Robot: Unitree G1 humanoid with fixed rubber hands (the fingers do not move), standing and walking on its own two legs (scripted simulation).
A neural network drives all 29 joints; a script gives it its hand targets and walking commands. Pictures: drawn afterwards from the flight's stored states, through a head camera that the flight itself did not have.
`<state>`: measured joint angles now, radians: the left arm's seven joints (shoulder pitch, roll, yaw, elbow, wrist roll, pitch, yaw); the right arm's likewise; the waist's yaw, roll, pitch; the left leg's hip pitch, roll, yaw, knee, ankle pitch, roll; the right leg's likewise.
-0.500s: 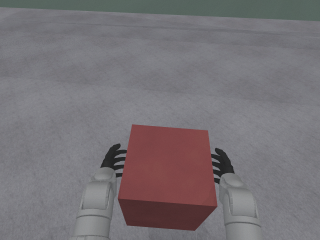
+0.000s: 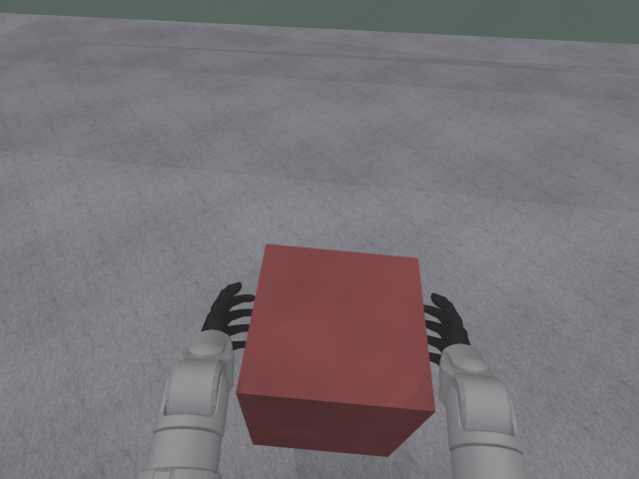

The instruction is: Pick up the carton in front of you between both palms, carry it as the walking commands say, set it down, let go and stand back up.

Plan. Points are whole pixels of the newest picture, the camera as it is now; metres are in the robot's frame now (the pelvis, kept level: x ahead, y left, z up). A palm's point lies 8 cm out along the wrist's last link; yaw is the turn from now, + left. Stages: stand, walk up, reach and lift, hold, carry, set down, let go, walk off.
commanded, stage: carry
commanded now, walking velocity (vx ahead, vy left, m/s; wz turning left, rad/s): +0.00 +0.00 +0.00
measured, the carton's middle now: (330, 356) +0.31 +0.00 -0.04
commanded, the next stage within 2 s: hold in 0.78 s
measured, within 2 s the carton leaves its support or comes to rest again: neither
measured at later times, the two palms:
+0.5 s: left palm (212, 339) +0.29 +0.15 +0.04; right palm (447, 351) +0.28 -0.15 +0.03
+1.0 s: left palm (207, 348) +0.27 +0.15 +0.05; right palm (449, 361) +0.27 -0.15 +0.04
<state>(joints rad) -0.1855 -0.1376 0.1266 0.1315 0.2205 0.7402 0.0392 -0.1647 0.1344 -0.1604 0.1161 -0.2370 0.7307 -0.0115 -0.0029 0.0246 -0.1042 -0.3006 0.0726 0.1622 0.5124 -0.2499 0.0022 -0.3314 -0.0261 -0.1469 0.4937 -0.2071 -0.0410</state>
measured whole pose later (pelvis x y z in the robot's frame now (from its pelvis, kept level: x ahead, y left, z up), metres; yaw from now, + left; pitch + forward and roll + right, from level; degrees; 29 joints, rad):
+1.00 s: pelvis +0.00 +0.01 +0.01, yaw +0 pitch -5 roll +0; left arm -0.18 -0.14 0.14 0.17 0.25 0.73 0.02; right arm -0.17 0.14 -0.16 0.16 -0.25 0.74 -0.01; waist -0.02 0.02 0.01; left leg -0.11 0.03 0.11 0.42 -0.22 0.02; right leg -0.14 -0.02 -0.10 0.42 -0.18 -0.02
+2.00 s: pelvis -0.03 +0.01 -0.03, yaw +5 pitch +5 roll -1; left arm -0.57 -0.20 0.52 0.58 0.44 0.33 -0.02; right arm -0.59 0.17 -0.51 0.61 -0.44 0.33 0.04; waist -0.01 0.02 0.14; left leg -0.55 -0.02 -0.01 0.78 -0.31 0.02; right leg -0.55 0.02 -0.03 0.76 -0.29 -0.03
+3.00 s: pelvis -0.07 +0.00 -0.29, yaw +4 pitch +44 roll +1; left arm -1.07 0.03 0.43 0.71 0.15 0.25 0.08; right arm -1.06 -0.06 -0.37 0.72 -0.12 0.24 -0.09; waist 0.03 0.00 -0.04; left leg -2.02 -0.07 -0.01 1.81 -0.57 -0.02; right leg -2.05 0.08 0.02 1.81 -0.53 -0.01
